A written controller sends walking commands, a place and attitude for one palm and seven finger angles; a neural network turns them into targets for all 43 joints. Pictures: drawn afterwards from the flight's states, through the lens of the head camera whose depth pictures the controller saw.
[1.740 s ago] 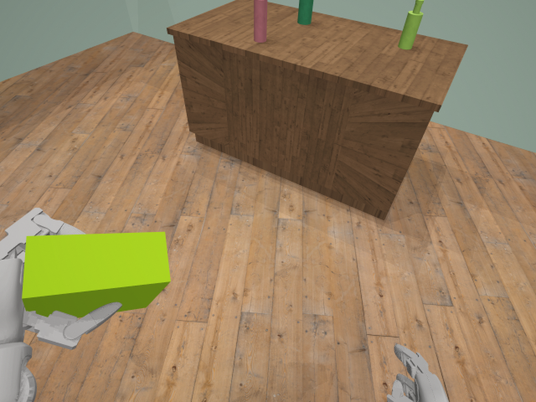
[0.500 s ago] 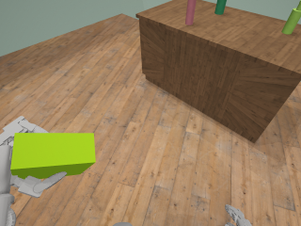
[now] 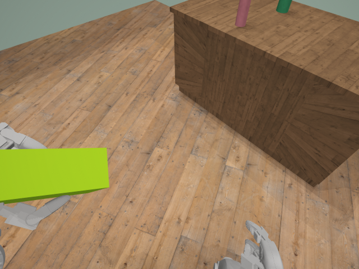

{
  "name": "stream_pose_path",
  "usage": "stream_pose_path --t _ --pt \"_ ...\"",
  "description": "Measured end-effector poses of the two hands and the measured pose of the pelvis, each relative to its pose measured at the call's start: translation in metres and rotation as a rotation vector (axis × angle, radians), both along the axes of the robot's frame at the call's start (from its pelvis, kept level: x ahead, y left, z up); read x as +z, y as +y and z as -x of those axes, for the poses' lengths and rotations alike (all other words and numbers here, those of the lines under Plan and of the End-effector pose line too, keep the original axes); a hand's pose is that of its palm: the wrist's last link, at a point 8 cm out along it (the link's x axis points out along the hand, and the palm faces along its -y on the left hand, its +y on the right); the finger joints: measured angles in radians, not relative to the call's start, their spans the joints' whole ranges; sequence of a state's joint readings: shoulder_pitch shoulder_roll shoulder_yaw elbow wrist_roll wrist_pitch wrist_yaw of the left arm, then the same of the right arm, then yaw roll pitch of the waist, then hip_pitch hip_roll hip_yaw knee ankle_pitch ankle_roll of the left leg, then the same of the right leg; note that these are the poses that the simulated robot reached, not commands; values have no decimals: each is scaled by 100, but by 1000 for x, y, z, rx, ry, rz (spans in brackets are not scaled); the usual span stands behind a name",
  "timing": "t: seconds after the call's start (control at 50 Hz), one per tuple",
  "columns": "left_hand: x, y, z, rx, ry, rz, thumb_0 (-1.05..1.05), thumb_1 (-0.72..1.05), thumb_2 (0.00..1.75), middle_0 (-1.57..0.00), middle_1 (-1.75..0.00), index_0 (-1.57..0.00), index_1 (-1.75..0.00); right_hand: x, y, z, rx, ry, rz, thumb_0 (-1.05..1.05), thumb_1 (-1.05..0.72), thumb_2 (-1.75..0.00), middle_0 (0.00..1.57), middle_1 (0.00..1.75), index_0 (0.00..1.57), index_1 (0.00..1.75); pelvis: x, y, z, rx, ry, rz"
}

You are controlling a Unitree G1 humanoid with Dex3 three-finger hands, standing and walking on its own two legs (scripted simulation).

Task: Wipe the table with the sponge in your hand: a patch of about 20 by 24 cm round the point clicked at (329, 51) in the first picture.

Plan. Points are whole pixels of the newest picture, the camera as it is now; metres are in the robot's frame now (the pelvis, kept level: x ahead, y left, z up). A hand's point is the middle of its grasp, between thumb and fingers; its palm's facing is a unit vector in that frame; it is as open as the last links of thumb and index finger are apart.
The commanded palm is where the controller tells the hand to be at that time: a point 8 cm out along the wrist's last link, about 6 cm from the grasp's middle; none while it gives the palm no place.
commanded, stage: walk to a spot facing it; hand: left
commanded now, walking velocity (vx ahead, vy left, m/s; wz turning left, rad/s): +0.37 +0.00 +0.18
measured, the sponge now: (68, 175) +0.23 +0.19 +0.17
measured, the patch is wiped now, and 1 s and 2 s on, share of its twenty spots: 0.00 0.00 0.00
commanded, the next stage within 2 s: turn to face it in 1.98 s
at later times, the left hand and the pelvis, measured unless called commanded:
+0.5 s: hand (86, 116) +0.34 +0.19 +0.19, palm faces +0.48 -0.73 -0.49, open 10.1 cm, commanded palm +0.28 +0.23 +0.18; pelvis +0.15 -0.07 +0.01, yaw +7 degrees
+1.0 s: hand (82, 84) +0.43 +0.24 +0.18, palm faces +0.64 -0.62 -0.45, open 10.1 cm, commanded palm +0.39 +0.25 +0.18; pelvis +0.30 -0.06 +0.01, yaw +15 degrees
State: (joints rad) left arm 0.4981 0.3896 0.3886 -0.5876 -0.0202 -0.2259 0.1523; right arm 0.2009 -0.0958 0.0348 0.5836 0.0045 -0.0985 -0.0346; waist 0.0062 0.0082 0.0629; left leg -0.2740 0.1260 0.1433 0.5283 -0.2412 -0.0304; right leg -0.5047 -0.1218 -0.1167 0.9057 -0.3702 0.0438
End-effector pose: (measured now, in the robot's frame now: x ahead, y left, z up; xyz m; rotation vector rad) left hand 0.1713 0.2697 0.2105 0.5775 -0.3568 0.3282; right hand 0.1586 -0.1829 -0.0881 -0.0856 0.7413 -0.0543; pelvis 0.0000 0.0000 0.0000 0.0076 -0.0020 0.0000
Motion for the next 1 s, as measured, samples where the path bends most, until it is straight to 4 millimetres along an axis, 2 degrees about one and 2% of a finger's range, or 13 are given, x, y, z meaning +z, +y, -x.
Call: stream_pose_path --t 0.08,0.16,0.2,0.28,0.4,0.46,0.52,0.6,0.68,0.74,0.8,0.9,1.0 --pt "-3 -19 -12 70 34 -41 -1 -49 98 -74 -134 -74 -134 -23 -22 -14 26 64 -16 1 -90 -90 21 30 21 30 -7 -26 -30 25 1 -8" --pt "-23 -32 -33 150 64 14 0 -49 98 -74 -134 -74 -134 -46 -61 -37 58 137 37 1 -90 -90 21 30 21 30 -15 -46 -51 67 -16 -15" --pt "-29 -38 -45 167 89 60 -1 -49 98 -74 -134 -74 -134 -43 -81 -50 60 157 75 1 -90 -90 21 30 21 30 -10 -52 -62 74 -21 -28" --pt "-28 -51 -68 146 130 66 -1 -49 98 -74 -134 -74 -134 -21 -116 -82 25 132 136 2 -91 -90 21 30 20 30 2 -62 -84 89 -12 -37" --pt "-8 -57 -100 97 91 0 -1 -49 98 -74 -134 -74 -134 9 -141 -132 13 82 198 1 -91 -90 20 30 20 30 9 -70 -119 115 6 -37" --pt "-2 -51 -112 110 59 -14 -1 -49 98 -74 -134 -74 -134 16 -138 -156 25 69 212 1 -91 -90 20 30 20 29 8 -68 -139 122 15 -32" --pt "-5 -39 -125 146 32 5 0 -49 98 -74 -134 -74 -134 16 -125 -180 45 67 215 1 -91 -90 20 30 20 29 5 -63 -163 128 19 -30" --pt "-22 -18 -148 184 -21 48 0 -49 99 -74 -134 -74 -134 7 -98 -217 70 32 216 1 -91 -90 20 30 20 30 -12 -47 -196 124 8 -27" --pt "-34 -4 -182 179 -44 79 -1 -49 99 -74 -134 -74 -134 -1 -61 -249 102 -5 152 1 -91 -90 20 30 20 29 -19 -41 -212 168 -28 -23" --pt "-24 -2 -196 162 -43 64 -1 -49 99 -74 -134 -74 -134 3 -33 -265 155 -10 93 1 -91 -90 20 30 20 30 -12 -42 -223 197 -25 1" --pt "-4 -8 -195 151 -55 20 -1 -49 99 -74 -134 -74 -134 9 -16 -277 191 -10 50 1 -91 -90 21 30 20 30 -3 -44 -237 204 -11 23" --pt "12 -13 -190 219 -29 -9 -1 -49 99 -74 -134 -74 -134 10 -11 -300 244 25 32 1 -90 -90 21 30 21 30 10 -48 -269 228 8 57" --pt "-9 -12 -206 368 31 55 -1 -49 99 -74 -134 -74 -134 0 -32 -336 275 48 63 1 -90 -90 21 30 21 30 8 -63 -305 259 9 48"
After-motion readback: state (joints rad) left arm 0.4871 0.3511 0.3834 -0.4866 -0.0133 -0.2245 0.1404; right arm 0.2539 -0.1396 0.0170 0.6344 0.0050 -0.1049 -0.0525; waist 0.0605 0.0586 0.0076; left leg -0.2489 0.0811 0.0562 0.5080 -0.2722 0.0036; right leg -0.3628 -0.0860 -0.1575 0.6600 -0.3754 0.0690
